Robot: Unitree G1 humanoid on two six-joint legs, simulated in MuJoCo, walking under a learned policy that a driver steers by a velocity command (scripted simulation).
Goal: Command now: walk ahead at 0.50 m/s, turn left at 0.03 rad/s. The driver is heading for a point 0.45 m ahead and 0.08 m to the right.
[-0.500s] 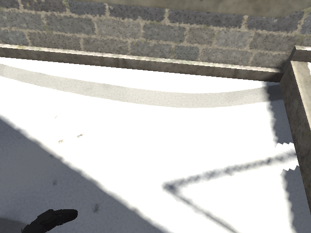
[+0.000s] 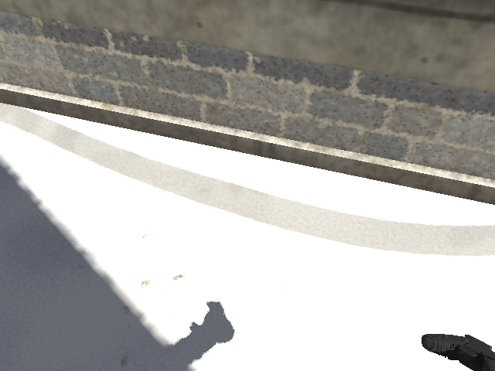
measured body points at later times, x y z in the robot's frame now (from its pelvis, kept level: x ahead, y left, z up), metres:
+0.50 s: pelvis +0.26 +0.03 +0.00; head +0.28 +0.03 +0.45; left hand +0.48 +0.25 -0.10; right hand +0.25 -0.25 -0.12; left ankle +0.18 +0.14 -0.74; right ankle +0.41 -0.15 -0.69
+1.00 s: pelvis +0.40 -0.02 -0.01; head +0.42 -0.01 +0.44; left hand +0.57 +0.20 -0.14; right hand +0.44 -0.30 -0.13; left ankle +0.47 +0.10 -0.74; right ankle +0.43 -0.13 -0.74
